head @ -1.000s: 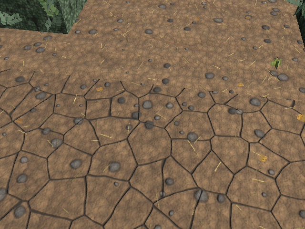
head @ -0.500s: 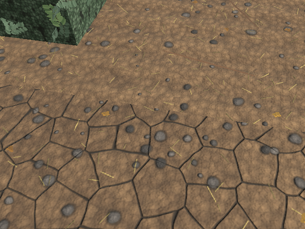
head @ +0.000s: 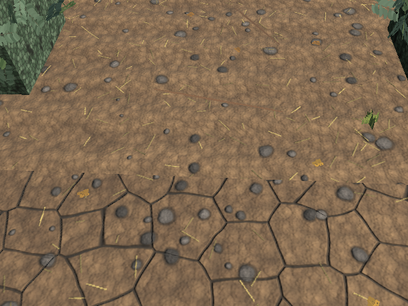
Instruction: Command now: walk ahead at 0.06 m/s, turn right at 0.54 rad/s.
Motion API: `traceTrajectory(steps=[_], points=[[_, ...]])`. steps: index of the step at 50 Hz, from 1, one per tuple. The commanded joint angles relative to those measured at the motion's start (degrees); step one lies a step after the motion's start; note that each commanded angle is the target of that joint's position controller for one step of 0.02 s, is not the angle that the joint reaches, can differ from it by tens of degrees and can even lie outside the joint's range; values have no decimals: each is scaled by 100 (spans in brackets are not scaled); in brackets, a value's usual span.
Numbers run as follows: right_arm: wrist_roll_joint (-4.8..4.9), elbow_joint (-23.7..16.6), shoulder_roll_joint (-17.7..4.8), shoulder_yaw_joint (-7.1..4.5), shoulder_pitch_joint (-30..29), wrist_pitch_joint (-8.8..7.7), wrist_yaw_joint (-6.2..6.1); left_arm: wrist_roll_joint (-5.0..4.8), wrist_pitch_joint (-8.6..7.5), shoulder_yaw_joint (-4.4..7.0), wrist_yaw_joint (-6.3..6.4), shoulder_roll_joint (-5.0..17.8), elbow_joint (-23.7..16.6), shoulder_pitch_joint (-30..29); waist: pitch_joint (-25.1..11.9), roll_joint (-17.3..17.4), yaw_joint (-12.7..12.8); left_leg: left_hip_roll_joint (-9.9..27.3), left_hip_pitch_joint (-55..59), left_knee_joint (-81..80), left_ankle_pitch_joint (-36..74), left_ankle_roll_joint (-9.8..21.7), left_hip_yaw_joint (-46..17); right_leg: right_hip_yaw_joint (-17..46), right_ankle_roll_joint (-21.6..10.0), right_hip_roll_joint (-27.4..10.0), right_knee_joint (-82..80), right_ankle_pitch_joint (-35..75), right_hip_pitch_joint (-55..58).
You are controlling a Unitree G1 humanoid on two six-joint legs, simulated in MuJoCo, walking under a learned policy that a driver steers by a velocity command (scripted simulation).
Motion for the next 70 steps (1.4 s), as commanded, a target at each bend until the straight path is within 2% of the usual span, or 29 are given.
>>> traceTrajectory(steps=[1,5,6,7,8,10,11,12,15,23,25,26,27,28,31,37,40,42,44,47,50,52,53,54,55,56,57,62,70], points=[[60,-416,-537,-84,-54,-105,-49,20,32,237,21,977,-294,161,-520,-744,-52,-128,-17,-422,-286,96,-82,1775,-832,-1678,-92,3097,822],[62,-319,-587,-76,630,-199,-106,-89,122,248,3,1001,-464,-462,-481,-677,-486,-144,1593,-2616,631,225,-77,1918,-248,-1192,227,2071,166],[-24,-316,-885,-139,724,-231,-164,-128,108,179,2,750,-542,-409,-530,-98,-408,610,2245,-3227,919,395,-700,1500,71,-801,798,731,-413],[-67,-515,-1374,-190,360,-198,-201,-145,88,62,13,278,-598,130,-653,1256,16,2129,2831,-3320,2548,898,-2224,266,380,96,1956,-1883,-1314],[-52,-477,-1338,-215,550,-129,-138,-14,134,207,70,896,-463,196,-783,953,-157,2471,2367,-3026,3491,1578,-2473,-251,427,122,2998,-2686,-1384],[-9,-533,-753,-70,260,-128,-52,34,194,232,43,906,-301,47,-318,329,-3,1820,1818,-3008,3409,1490,-1502,-137,507,-208,3749,-2012,-1262],[-47,-592,-680,-39,93,-125,-37,12,232,216,-3,846,-275,14,-288,496,50,1467,1801,-2996,3297,1295,-1076,-177,571,-218,3840,-1728,-1245],[-68,-587,-702,-35,132,-140,-51,5,261,186,-58,773,-262,4,-295,771,15,1298,1862,-2953,3650,1255,-817,-227,645,-198,3894,-1558,-1261],[-67,-409,-731,-31,491,-188,-21,-59,293,101,-101,660,-238,-226,-462,757,-146,1208,2205,-2808,4209,1319,-562,-282,781,-181,3466,-1413,-1161],[-93,-13,-958,-69,776,-123,66,-129,296,-133,43,465,50,-507,-481,960,-279,1210,2074,-2629,3386,1299,-720,-919,564,-473,474,-1123,230],[-57,93,-902,-58,819,-96,59,-70,192,-172,107,477,238,-314,-450,671,-128,1133,1651,-2450,3103,935,-704,-740,414,-697,-960,258,1099],[-30,65,-755,-16,900,-138,78,27,109,-158,151,704,248,-342,-604,281,-228,999,1225,-2314,2498,664,-600,-129,308,-1252,-995,608,1644],[45,41,-489,44,1037,-153,99,22,72,-125,145,1023,258,-674,-459,-633,-551,423,1122,-2402,1262,470,-57,466,-5,-1860,-714,1563,1224],[10,206,-492,65,971,-104,58,-25,23,-225,86,690,275,-841,-404,-570,-443,375,1745,-2599,751,395,35,426,-152,-1993,-698,1390,622],[-45,414,-642,6,828,-66,77,-32,-52,-319,102,537,469,-830,-51,-710,-356,435,1994,-2693,1383,379,-53,160,142,-1471,-876,406,287],[-49,874,-449,88,1026,-84,79,-69,-93,-382,131,454,842,-634,67,-316,-349,512,1942,-2836,1405,324,-84,61,156,-1356,-927,168,284],[-103,926,-463,63,1002,-67,101,-66,-30,-260,128,759,974,-381,90,-636,-241,49,1510,-2108,-246,402,380,408,-156,-1354,-1219,-2444,186],[-196,797,-388,58,743,-60,159,-21,13,-151,99,934,1008,-132,596,-918,-71,-107,577,-1268,-657,469,691,1189,-584,-1934,-1697,-3744,111],[-202,668,-351,45,569,-130,200,22,-39,-126,79,812,1030,18,799,-942,-2,171,-47,-417,-635,535,525,1690,-907,-2389,-1955,-3463,223],[-152,556,-416,-8,534,-315,284,7,-203,-84,63,753,1020,-3,592,-700,-126,372,-330,-380,-557,578,422,1299,-912,-2304,-1792,-2377,753],[-81,585,-300,-28,837,-416,302,-35,-289,-60,41,729,990,-160,392,-713,-372,182,937,-1404,-23,616,722,588,-698,-1955,-1450,-1639,192],[-78,994,-279,-84,1909,-445,243,-37,-309,-74,22,636,918,-303,213,-290,-816,-149,2798,-2251,393,591,911,133,-501,-1542,-546,-1529,-934],[-152,1145,-602,-170,2542,-502,176,0,-363,-162,-8,339,802,-397,42,663,-1061,712,3545,-3007,-480,679,-338,-487,-286,-1044,911,-1389,-1594],[-114,1234,-1245,-296,3174,-512,164,-21,-422,-273,-51,-55,530,-481,-247,1924,-1119,2129,3932,-4128,-2309,1139,-2944,-1191,-84,-335,2606,-2040,-2620],[-102,1273,-1049,-254,2856,-446,169,109,-404,-160,-78,435,537,-499,177,1146,-776,2378,3191,-4212,-2802,1419,-3387,-784,-196,-637,3523,-2010,-2768],[-108,1016,-761,-177,2190,-466,204,98,-415,-154,-141,430,560,-582,580,496,-480,2149,2688,-4154,-2512,1373,-2868,-659,-251,-953,3777,-1375,-2818],[-101,870,-615,-143,1801,-526,225,55,-449,-188,-209,293,653,-486,622,286,-321,1838,2461,-4178,-1708,1267,-2257,-677,-194,-1130,3737,-852,-2649],[-39,1102,-312,-19,2315,-708,177,104,-362,-193,-280,193,673,-621,219,364,-266,1219,2929,-3915,2109,1090,-591,-1160,145,-1217,3590,27,-2618],[-65,1333,-229,62,2735,-697,107,6,-325,-359,-271,-91,-26,-2256,536,466,-548,1048,2804,-3914,3936,1141,74,-1744,228,-895,1473,700,-2293]])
